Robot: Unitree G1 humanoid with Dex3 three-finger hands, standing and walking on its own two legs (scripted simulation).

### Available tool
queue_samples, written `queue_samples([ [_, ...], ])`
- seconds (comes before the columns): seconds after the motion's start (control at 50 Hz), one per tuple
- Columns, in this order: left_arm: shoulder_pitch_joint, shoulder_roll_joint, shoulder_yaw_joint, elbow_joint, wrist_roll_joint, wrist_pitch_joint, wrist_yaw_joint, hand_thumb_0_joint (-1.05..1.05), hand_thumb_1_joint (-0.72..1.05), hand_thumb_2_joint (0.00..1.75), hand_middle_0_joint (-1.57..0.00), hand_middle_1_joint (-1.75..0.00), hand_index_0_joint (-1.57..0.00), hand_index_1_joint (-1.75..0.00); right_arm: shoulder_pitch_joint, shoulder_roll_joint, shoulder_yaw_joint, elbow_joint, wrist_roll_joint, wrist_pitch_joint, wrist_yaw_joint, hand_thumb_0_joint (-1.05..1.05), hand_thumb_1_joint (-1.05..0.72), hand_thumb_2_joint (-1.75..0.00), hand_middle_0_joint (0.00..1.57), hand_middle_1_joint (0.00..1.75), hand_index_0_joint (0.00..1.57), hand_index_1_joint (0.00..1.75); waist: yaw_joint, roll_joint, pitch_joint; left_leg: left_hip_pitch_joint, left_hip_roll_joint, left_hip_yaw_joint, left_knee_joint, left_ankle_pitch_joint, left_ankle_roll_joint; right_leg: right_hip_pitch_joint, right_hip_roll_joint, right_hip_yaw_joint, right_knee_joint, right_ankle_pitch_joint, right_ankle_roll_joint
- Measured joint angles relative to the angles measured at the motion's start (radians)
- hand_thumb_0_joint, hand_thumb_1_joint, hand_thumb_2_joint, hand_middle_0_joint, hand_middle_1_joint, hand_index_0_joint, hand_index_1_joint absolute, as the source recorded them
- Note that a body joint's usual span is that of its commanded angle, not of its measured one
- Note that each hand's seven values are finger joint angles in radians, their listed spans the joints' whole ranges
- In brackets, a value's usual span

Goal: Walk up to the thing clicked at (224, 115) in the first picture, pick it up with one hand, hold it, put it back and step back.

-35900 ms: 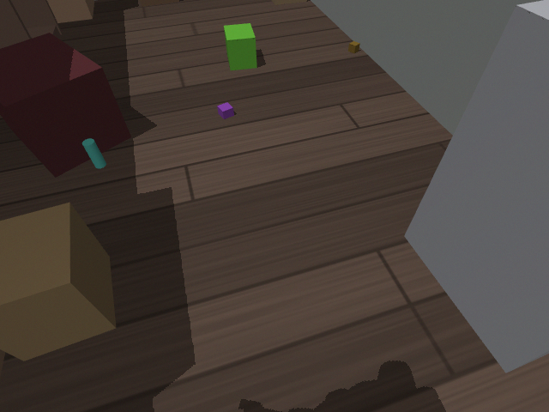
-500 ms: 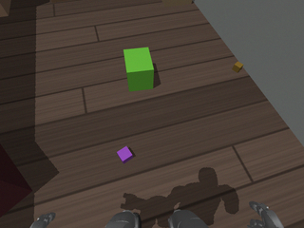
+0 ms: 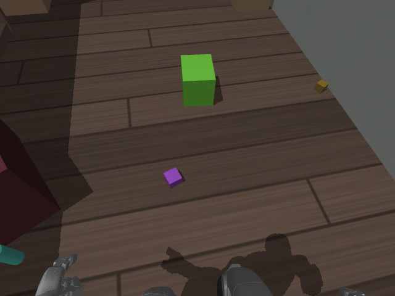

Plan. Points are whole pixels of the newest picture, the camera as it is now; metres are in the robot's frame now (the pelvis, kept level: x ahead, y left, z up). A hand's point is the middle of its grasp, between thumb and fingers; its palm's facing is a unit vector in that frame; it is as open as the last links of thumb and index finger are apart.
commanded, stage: step back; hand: left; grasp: from above
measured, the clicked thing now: (172, 177) +0.70 +0.12 -0.72
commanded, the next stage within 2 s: none
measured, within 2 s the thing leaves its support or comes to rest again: neither
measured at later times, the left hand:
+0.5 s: hand out of the picture -0.08 +0.24 -0.13, palm faces -0.05 -0.91 -0.42, open 7.4 cm
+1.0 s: hand out of the picture -0.25 +0.24 -0.15, palm faces -0.08 -0.91 -0.40, open 7.4 cm
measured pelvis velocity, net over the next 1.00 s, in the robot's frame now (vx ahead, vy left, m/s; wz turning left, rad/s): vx -0.35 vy -0.03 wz -0.09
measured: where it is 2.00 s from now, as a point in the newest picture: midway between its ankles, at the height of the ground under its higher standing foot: outside the picture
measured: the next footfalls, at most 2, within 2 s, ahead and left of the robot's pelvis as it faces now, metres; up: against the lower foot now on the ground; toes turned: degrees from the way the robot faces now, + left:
right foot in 0.32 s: -0.11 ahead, -0.15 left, +0.00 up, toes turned -2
left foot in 0.66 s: -0.19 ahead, +0.09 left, +0.00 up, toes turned -2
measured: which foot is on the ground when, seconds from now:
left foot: down 0.00-0.36, up 0.38-0.64, down 0.66-1.00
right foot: up 0.00-0.30, down 0.32-0.66, up 0.68-0.98, down 1.00-1.00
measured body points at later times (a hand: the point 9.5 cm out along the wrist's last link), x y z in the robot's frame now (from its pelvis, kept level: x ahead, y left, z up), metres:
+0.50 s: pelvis -0.17 -0.03 +0.01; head -0.12 -0.04 +0.45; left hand -0.08 +0.29 -0.10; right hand -0.07 -0.35 -0.11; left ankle -0.14 +0.11 -0.65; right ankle -0.15 -0.15 -0.72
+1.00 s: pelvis -0.35 -0.03 +0.00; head -0.30 -0.03 +0.45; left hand -0.25 +0.29 -0.12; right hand -0.24 -0.35 -0.10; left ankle -0.23 +0.09 -0.72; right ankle -0.41 -0.15 -0.72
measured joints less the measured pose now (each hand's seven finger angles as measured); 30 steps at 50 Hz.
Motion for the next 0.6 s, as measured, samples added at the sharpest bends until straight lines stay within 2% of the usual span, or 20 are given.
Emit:
queue_samples([
  [0.04, 0.004, -0.003, 0.005, 0.022, 0.001, 0.012, 0.006, 0.0, 0.9, 0.9, -0.2, -0.3, -0.2, -0.3, -0.003, 0.008, 0.007, -0.004, -0.006, -0.003, 0.008, 0.0, -0.9, -0.9, 0.2, 0.3, 0.2, 0.3, -0.015, 0.014, -0.006, -0.019, 0.022, -0.012, 0.004, 0.014, 0.007, -0.04, 0.079, 0.064, 0.176, -0.153, -0.002],
  [0.08, 0.014, -0.001, 0.009, 0.037, -0.007, 0.016, 0.008, 0.0, 0.9, 0.9, -0.2, -0.3, -0.2, -0.3, -0.006, 0.018, 0.015, -0.007, -0.008, -0.004, 0.004, 0.0, -0.9, -0.89, 0.21, 0.3, 0.2, 0.3, -0.018, 0.016, -0.017, -0.027, 0.038, -0.015, -0.025, 0.047, 0.005, -0.068, 0.135, 0.107, 0.35, -0.184, -0.007],
  [0.14, 0.037, 0.002, 0.016, 0.044, -0.009, 0.01, 0.005, 0.0, 0.9, 0.9, -0.2, -0.3, -0.2, -0.3, -0.02, 0.023, 0.017, -0.02, -0.007, -0.004, -0.003, 0.0, -0.9, -0.89, 0.21, 0.3, 0.2, 0.3, -0.007, 0.023, -0.027, -0.049, 0.061, -0.008, -0.054, 0.089, 0.005, -0.057, 0.156, 0.117, 0.468, -0.178, 0.009],
  [0.18, 0.053, 0.005, 0.021, 0.047, -0.007, 0.007, 0.003, 0.0, 0.9, 0.9, -0.2, -0.3, -0.2, -0.3, -0.036, 0.023, 0.015, -0.038, -0.006, -0.007, -0.008, 0.0, -0.9, -0.89, 0.21, 0.3, 0.2, 0.3, 0.0, 0.028, -0.025, -0.071, 0.075, 0.0, -0.055, 0.109, 0.006, -0.018, 0.144, 0.113, 0.447, -0.185, 0.027],
  [0.24, 0.07, 0.011, 0.023, 0.057, -0.004, 0.006, -0.001, 0.0, 0.9, 0.9, -0.2, -0.3, -0.2, -0.3, -0.063, 0.017, 0.013, -0.068, -0.006, -0.012, -0.009, 0.0, -0.9, -0.89, 0.21, 0.3, 0.2, 0.3, 0.008, 0.036, -0.017, -0.114, 0.095, 0.015, -0.039, 0.133, -0.002, 0.06, 0.103, 0.092, 0.303, -0.188, 0.039],
  [0.28, 0.077, 0.013, 0.022, 0.066, -0.003, 0.002, -0.004, 0.0, 0.9, 0.9, -0.2, -0.3, -0.2, -0.3, -0.079, 0.008, 0.013, -0.084, -0.006, -0.01, -0.007, 0.0, -0.9, -0.89, 0.21, 0.3, 0.2, 0.3, 0.012, 0.042, -0.014, -0.148, 0.106, 0.024, -0.018, 0.146, -0.014, 0.121, 0.073, 0.068, 0.151, -0.166, 0.033],
  [0.32, 0.085, 0.012, 0.02, 0.077, -0.002, -0.009, -0.009, 0.0, 0.9, 0.9, -0.2, -0.3, -0.2, -0.3, -0.092, -0.005, 0.013, -0.094, -0.001, 0.0, -0.003, 0.0, -0.9, -0.89, 0.21, 0.3, 0.2, 0.3, 0.019, 0.052, -0.018, -0.191, 0.118, 0.031, 0.017, 0.152, -0.029, 0.192, 0.051, 0.04, -0.034, -0.085, 0.015],
  [0.34, 0.085, 0.002, 0.02, 0.088, 0.003, -0.015, -0.009, 0.0, 0.9, 0.9, -0.2, -0.3, -0.2, -0.3, -0.102, -0.017, 0.01, -0.091, 0.003, 0.006, -0.002, 0.0, -0.9, -0.89, 0.21, 0.3, 0.2, 0.3, 0.019, 0.077, -0.015, -0.212, 0.135, 0.021, 0.039, 0.155, -0.037, 0.205, 0.064, 0.027, -0.076, -0.081, 0.014],
  [0.36, 0.087, -0.012, 0.018, 0.096, 0.01, -0.018, -0.011, 0.0, 0.9, 0.9, -0.2, -0.3, -0.2, -0.3, -0.109, -0.027, 0.004, -0.086, 0.008, 0.013, -0.003, 0.0, -0.9, -0.89, 0.21, 0.3, 0.2, 0.3, 0.009, 0.107, -0.009, -0.229, 0.136, -0.011, 0.061, 0.13, -0.032, 0.2, 0.079, 0.01, -0.073, -0.072, 0.012],
  [0.4, 0.104, -0.019, 0.008, 0.095, 0.016, -0.016, -0.02, 0.0, 0.9, 0.9, -0.2, -0.3, -0.2, -0.3, -0.1, -0.025, -0.004, -0.068, 0.013, 0.027, -0.013, 0.0, -0.9, -0.89, 0.21, 0.3, 0.2, 0.3, 0.017, 0.096, -0.024, -0.273, 0.063, -0.067, 0.198, -0.05, -0.032, 0.164, 0.06, 0.016, -0.04, -0.062, 0.002],
  [0.42, 0.112, -0.023, 0.004, 0.094, 0.015, -0.015, -0.02, 0.0, 0.9, 0.9, -0.2, -0.3, -0.2, -0.3, -0.089, -0.026, -0.005, -0.06, 0.017, 0.031, -0.014, 0.0, -0.9, -0.89, 0.21, 0.3, 0.2, 0.3, 0.025, 0.085, -0.031, -0.289, 0.022, -0.088, 0.289, -0.091, -0.032, 0.154, 0.046, 0.026, -0.039, -0.051, 0.0],
  [0.44, 0.116, -0.029, 0.001, 0.095, 0.015, -0.013, -0.017, 0.0, 0.9, 0.9, -0.2, -0.3, -0.2, -0.3, -0.077, -0.029, -0.005, -0.055, 0.021, 0.031, -0.015, 0.0, -0.9, -0.9, 0.2, 0.3, 0.2, 0.3, 0.028, 0.082, -0.037, -0.298, -0.01, -0.106, 0.365, -0.104, -0.03, 0.149, 0.035, 0.029, -0.049, -0.036, 0.0],
  [0.48, 0.117, -0.036, 0.0, 0.092, 0.02, -0.009, -0.011, 0.0, 0.9, 0.9, -0.21, -0.3, -0.2, -0.3, -0.049, -0.035, -0.005, -0.048, 0.024, 0.026, -0.016, 0.0, -0.9, -0.9, 0.2, 0.3, 0.2, 0.3, 0.026, 0.081, -0.048, -0.295, -0.045, -0.117, 0.461, -0.11, -0.03, 0.136, 0.021, 0.025, -0.068, -0.007, 0.002],
  [0.54, 0.1, -0.032, 0.0, 0.069, 0.025, -0.01, -0.002, 0.0, 0.9, 0.9, -0.21, -0.3, -0.2, -0.3, -0.013, -0.037, -0.002, -0.038, 0.021, 0.023, -0.018, 0.0, -0.9, -0.9, 0.2, 0.3, 0.2, 0.3, 0.019, 0.079, -0.051, -0.234, -0.045, -0.102, 0.456, -0.138, -0.037, 0.107, 0.009, 0.007, -0.077, 0.026, 0.006],
  [0.6, 0.064, -0.017, 0.0, 0.037, 0.024, -0.013, 0.008, 0.0, 0.9, 0.9, -0.21, -0.3, -0.2, -0.3, 0.009, -0.027, -0.001, -0.026, 0.014, 0.025, -0.015, 0.0, -0.9, -0.9, 0.2, 0.3, 0.2, 0.3, 0.007, 0.07, -0.038, -0.134, -0.008, -0.06, 0.288, -0.16, -0.035, 0.069, -0.004, -0.022, -0.065, 0.051, 0.012],
])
